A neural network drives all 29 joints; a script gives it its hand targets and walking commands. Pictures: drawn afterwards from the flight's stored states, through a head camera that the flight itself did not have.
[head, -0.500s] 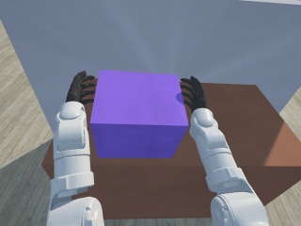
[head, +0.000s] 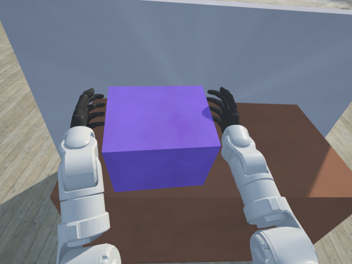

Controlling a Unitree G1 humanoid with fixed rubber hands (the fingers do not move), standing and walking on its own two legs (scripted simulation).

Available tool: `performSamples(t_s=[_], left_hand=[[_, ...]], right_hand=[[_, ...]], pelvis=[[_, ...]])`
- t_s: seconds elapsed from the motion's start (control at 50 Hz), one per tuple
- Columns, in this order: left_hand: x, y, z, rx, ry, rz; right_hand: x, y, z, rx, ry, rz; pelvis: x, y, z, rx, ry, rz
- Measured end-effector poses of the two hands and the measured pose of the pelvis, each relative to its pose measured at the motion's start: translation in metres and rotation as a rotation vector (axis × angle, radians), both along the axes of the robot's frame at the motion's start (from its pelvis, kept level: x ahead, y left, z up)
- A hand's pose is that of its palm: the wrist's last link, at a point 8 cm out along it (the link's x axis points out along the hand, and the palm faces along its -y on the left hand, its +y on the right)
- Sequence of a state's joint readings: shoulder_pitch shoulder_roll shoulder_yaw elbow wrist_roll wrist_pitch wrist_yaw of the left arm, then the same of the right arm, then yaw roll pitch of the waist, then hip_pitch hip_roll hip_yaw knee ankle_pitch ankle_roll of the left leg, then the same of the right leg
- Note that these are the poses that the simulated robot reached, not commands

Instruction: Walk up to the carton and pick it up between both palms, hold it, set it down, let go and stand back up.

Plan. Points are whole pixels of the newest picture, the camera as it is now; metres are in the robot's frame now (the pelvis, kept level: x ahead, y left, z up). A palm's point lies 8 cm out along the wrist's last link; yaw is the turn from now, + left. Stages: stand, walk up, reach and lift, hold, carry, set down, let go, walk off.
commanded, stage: hold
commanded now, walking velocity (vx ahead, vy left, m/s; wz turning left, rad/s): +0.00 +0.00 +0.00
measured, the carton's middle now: (158, 138) +0.38 +0.01 +0.12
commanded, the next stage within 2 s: none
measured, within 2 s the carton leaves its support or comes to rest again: neither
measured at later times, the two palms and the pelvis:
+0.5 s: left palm (87, 125) +0.35 +0.16 +0.19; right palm (230, 119) +0.36 -0.15 +0.18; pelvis +0.00 -0.01 +0.00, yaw +0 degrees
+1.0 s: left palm (88, 129) +0.35 +0.16 +0.18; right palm (231, 127) +0.35 -0.15 +0.17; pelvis +0.01 +0.00 +0.00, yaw -1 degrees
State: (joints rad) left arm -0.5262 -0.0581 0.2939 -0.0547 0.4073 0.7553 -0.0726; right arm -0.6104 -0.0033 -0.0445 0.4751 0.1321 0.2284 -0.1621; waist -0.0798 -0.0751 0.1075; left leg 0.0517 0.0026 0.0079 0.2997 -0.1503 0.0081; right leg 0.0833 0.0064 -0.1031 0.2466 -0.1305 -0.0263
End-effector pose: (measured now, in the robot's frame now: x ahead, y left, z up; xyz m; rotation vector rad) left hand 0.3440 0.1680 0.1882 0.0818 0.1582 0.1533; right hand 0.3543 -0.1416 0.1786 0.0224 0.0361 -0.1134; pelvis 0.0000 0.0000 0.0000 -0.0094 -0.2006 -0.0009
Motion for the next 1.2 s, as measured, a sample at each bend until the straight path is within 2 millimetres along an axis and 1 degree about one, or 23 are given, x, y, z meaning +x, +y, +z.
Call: performSamples(t_s=[0.06, 0.14, 0.2, 0.26, 0.36, 0.44, 0.48, 0.54, 0.6, 0.66, 0.74, 0.82, 0.92, 1.02, 1.1, 1.2], left_hand=[[-0.002, -0.005, 0.003, 0.004, -0.011, -0.006], [0.001, -0.015, 0.001, -0.004, 0.013, -0.026], [0.004, -0.021, -0.001, -0.009, 0.032, -0.033], [0.006, -0.022, 0.0, -0.011, 0.027, -0.032], [0.008, -0.018, 0.005, -0.024, -0.004, -0.019], [0.007, -0.01, 0.004, -0.038, 0.0, -0.003], [0.007, -0.006, 0.0, -0.04, 0.012, 0.0], [0.014, -0.004, -0.009, -0.046, 0.049, -0.016], [0.02, -0.001, -0.013, -0.029, 0.055, -0.025], [0.022, -0.002, -0.011, 0.0, 0.025, -0.034], [0.02, -0.004, -0.006, 0.027, -0.01, -0.036], [0.016, -0.007, -0.008, 0.027, 0.012, -0.039], [0.01, -0.009, -0.014, 0.009, 0.043, -0.034], [0.004, -0.009, -0.008, 0.004, 0.016, -0.021], [0.005, -0.011, -0.002, 0.001, 0.01, -0.015], [0.01, -0.014, -0.002, -0.006, 0.04, -0.016]], right_hand=[[-0.005, -0.005, 0.001, 0.014, -0.012, -0.008], [-0.008, -0.015, -0.003, 0.005, 0.009, -0.029], [-0.008, -0.02, -0.008, 0.0, 0.025, -0.039], [-0.006, -0.022, -0.007, -0.002, 0.019, -0.038], [0.0, -0.018, 0.005, -0.013, -0.017, -0.024], [0.004, -0.01, 0.01, -0.022, -0.018, -0.01], [0.006, -0.007, 0.008, -0.026, -0.008, -0.006], [0.009, -0.002, 0.001, -0.03, 0.026, -0.015], [0.013, 0.0, -0.006, -0.022, 0.032, -0.024], [0.014, 0.0, -0.006, -0.008, 0.0, -0.027], [0.01, -0.003, -0.003, 0.005, -0.037, -0.03], [0.005, -0.006, -0.008, 0.0, -0.016, -0.034], [-0.001, -0.007, -0.017, -0.007, 0.016, -0.032], [-0.003, -0.008, -0.008, -0.012, -0.011, -0.022], [-0.001, -0.009, 0.0, -0.02, -0.018, -0.018], [0.003, -0.012, -0.002, -0.018, 0.008, -0.025]], pelvis=[[-0.002, -0.001, 0.0, -0.001, -0.002, 0.004], [-0.005, -0.003, 0.0, 0.004, 0.0, -0.003], [-0.006, -0.005, 0.0, 0.007, 0.008, -0.01], [-0.007, -0.007, 0.0, 0.008, 0.016, -0.016], [-0.005, -0.01, 0.0, 0.007, 0.022, -0.019], [0.0, -0.012, 0.001, 0.007, 0.015, -0.011], [0.002, -0.012, 0.001, 0.007, 0.01, -0.005], [0.004, -0.011, 0.001, 0.009, 0.013, 0.006], [0.006, -0.008, 0.001, 0.007, 0.023, 0.011], [0.009, -0.004, 0.001, 0.002, 0.027, 0.013], [0.014, 0.003, 0.0, -0.004, 0.016, 0.009], [0.016, 0.007, 0.0, -0.004, 0.0, 0.0], [0.013, 0.007, 0.0, -0.002, -0.007, -0.01], [0.005, 0.003, 0.0, -0.001, 0.001, -0.014], [-0.002, -0.002, 0.0, 0.004, 0.008, -0.012], [-0.005, -0.007, 0.001, 0.01, 0.02, -0.007]])
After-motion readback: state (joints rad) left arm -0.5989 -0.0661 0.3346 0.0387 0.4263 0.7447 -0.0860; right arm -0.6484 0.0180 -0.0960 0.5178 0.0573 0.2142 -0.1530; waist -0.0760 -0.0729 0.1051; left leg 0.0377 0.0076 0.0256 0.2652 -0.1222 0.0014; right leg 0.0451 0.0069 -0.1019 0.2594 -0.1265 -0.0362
